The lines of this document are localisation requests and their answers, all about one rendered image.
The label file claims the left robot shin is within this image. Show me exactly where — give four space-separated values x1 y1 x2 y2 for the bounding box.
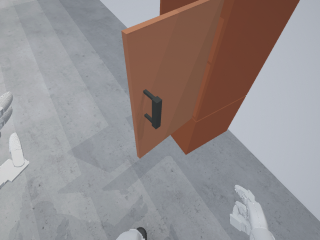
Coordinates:
129 229 142 236

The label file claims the robot right forearm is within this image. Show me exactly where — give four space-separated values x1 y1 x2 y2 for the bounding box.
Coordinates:
249 228 275 240

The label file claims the robot right hand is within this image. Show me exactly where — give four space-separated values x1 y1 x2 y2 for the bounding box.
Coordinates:
230 185 269 235

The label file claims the robot left hand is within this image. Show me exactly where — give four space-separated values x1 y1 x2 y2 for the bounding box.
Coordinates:
0 91 29 189

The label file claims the robot left foot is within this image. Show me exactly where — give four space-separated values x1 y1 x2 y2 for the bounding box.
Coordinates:
137 227 147 240

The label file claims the handle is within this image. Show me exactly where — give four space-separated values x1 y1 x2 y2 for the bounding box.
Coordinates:
143 89 162 129

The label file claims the cupboard door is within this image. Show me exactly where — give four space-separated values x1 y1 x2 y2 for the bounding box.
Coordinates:
121 0 224 159

